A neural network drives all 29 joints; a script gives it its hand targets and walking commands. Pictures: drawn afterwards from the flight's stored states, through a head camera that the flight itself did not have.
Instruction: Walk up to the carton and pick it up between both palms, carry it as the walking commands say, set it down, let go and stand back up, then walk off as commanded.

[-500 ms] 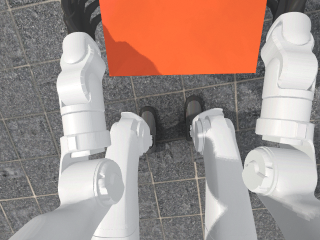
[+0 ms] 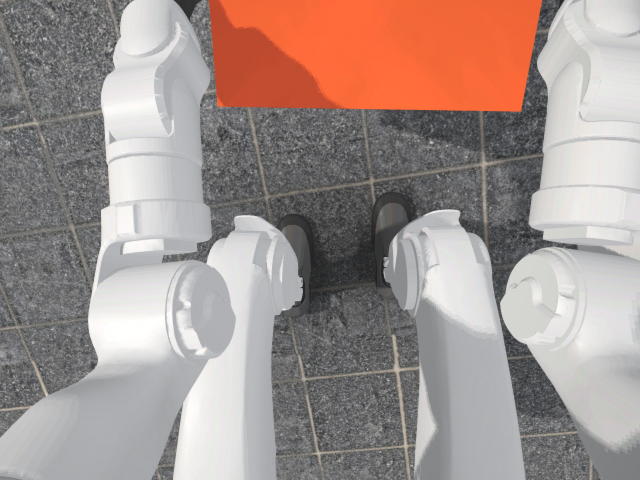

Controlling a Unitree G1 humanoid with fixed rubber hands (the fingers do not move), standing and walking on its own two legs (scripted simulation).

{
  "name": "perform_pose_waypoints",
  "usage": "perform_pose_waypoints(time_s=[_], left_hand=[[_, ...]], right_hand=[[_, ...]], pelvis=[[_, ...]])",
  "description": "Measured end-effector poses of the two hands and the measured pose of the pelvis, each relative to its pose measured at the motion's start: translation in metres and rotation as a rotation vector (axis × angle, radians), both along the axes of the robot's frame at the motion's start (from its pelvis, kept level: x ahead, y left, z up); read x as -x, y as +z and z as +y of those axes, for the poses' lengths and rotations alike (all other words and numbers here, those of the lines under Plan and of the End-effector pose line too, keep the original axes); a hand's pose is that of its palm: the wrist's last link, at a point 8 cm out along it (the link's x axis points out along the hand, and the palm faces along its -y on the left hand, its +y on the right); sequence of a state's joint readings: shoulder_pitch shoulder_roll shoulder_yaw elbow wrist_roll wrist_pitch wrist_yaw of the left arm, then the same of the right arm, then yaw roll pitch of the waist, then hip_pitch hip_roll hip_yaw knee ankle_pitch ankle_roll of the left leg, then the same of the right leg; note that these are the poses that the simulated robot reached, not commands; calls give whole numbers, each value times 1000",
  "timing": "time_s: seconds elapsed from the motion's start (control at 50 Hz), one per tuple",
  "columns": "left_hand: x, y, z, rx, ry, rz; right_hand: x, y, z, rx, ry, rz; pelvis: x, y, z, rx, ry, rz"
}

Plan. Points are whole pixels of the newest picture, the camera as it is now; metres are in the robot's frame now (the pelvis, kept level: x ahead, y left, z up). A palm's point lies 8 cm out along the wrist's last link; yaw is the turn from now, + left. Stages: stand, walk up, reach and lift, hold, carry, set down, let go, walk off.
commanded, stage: set down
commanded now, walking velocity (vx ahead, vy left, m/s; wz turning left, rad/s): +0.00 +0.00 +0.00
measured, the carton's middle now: out of the picture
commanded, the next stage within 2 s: none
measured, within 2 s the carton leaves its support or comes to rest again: rests again in 1.50 s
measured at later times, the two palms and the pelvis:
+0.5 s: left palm out of the picture +0.56 +0.14 -0.23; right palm out of the picture +0.56 -0.20 -0.24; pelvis +0.03 +0.00 -0.05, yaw +0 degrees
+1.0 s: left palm out of the picture +0.58 +0.14 -0.30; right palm out of the picture +0.58 -0.21 -0.31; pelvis +0.04 +0.00 -0.09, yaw +0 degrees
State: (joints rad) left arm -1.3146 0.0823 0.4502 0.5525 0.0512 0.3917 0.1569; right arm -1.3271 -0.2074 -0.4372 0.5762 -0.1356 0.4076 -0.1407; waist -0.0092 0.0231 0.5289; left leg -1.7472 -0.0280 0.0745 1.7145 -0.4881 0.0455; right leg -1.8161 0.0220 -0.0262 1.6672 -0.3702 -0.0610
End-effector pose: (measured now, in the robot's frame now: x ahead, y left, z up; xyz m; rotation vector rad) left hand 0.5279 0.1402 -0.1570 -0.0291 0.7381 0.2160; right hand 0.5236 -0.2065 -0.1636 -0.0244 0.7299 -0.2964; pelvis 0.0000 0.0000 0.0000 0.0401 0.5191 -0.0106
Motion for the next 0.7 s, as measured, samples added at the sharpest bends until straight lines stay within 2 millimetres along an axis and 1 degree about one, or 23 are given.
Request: perform_pose_waypoints(time_s=[0.06, 0.18, 0.24, 0.32, 0.42, 0.5, 0.7], left_hand=[[-3, -8, 2, 4, 4, 6], [-16, -11, 2, -2, -1, -17], [-22, -16, 1, -3, -2, -32], [-28, -31, 2, -5, -4, -28], [-29, -55, 3, -4, -5, -17], [-31, -71, 4, 6, -13, -8], [-45, -92, 2, 14, -31, -4]], right_hand=[[-4, -8, 1, 23, 26, 9], [-17, -12, 2, 27, 36, -6], [-24, -17, 1, 30, 39, -17], [-30, -32, 1, 31, 42, -10], [-31, -57, 2, 33, 45, 8], [-33, -73, 2, 48, 59, 21], [-45, -94, -2, 55, 72, 37]], pelvis=[[-4, -4, -1, -2, 1, 10], [-11, -13, -2, -4, 1, 9], [-14, -18, -3, -4, 1, 12], [-18, -26, -3, -4, 2, 28], [-22, -37, -2, -3, 4, 54], [-25, -47, -1, -1, 5, 69], [-29, -66, 0, 2, 6, 75]])
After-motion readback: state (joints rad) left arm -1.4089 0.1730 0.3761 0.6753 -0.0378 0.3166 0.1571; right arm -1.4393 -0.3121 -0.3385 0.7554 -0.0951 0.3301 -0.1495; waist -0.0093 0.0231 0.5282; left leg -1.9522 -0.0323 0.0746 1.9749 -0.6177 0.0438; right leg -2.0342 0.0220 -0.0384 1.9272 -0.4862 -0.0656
